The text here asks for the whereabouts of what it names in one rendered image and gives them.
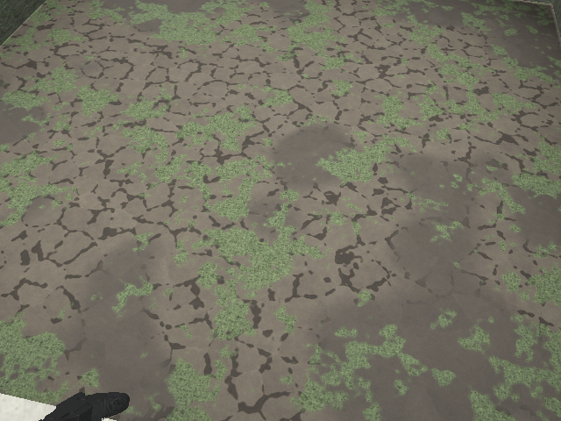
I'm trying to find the left robot hand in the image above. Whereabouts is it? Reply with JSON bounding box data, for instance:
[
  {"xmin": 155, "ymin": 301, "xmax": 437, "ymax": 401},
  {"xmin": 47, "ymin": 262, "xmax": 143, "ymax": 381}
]
[{"xmin": 39, "ymin": 392, "xmax": 130, "ymax": 421}]

